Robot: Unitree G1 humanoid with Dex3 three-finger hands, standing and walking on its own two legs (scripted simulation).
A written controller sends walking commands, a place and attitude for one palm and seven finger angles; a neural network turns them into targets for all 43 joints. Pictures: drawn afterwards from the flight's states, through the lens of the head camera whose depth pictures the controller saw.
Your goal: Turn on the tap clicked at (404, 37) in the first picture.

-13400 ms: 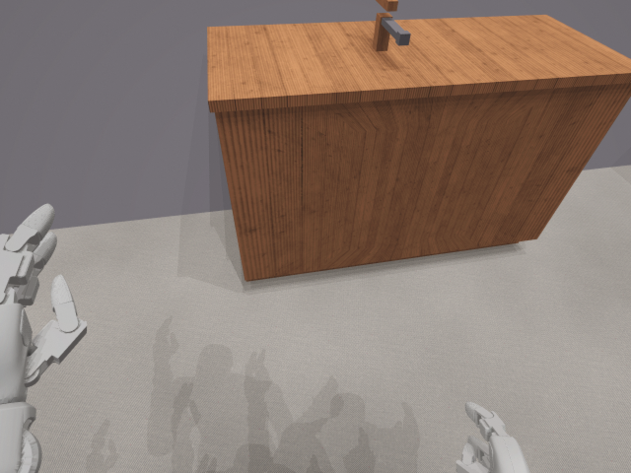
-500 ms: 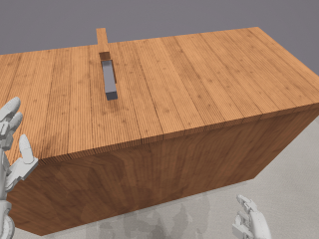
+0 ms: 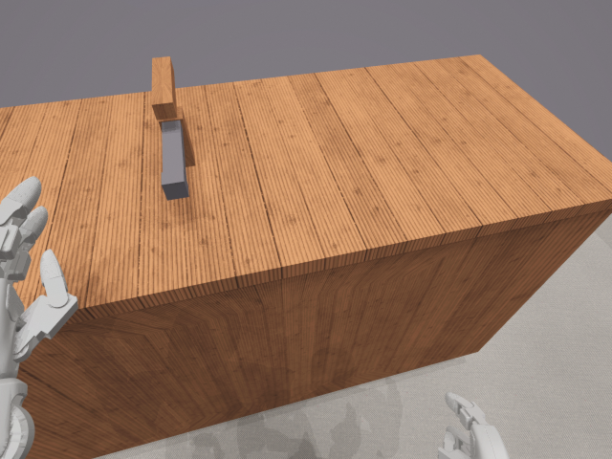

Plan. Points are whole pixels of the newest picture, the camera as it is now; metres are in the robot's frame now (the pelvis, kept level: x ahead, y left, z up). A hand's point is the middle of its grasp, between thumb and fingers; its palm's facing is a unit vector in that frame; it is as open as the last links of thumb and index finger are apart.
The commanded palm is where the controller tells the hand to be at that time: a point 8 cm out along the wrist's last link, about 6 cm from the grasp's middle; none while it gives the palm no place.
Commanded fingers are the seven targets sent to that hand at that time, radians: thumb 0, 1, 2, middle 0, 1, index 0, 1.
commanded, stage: shuffle to correct the standing spot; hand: left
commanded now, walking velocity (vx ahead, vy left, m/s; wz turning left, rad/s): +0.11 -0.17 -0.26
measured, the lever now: (175, 184) +0.41 +0.21 +0.14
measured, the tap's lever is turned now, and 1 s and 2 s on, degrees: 0 0 0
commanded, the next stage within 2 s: come to a stop and stand still in 0.52 s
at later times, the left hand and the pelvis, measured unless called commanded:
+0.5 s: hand (199, 244) +0.29 +0.14 +0.17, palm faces +0.32 -0.82 -0.47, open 7.4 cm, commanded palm +0.23 +0.18 +0.19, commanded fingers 0.00 0.90 0.90 -0.20 -0.30 -0.20 -0.30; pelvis +0.05 -0.08 -0.01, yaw -4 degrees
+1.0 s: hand (293, 232) +0.31 +0.04 +0.18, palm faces +0.36 -0.79 -0.50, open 7.4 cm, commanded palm +0.25 +0.09 +0.19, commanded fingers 0.00 0.90 0.90 -0.20 -0.30 -0.20 -0.30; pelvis +0.08 -0.19 +0.01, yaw -1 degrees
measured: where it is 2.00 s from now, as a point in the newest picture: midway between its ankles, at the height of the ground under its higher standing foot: outside the picture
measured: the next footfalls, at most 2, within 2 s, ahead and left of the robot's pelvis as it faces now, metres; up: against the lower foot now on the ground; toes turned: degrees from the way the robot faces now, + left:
right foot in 0.40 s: +0.18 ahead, -0.25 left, +0.00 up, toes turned +1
left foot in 0.60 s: +0.14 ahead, +0.02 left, +0.00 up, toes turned +2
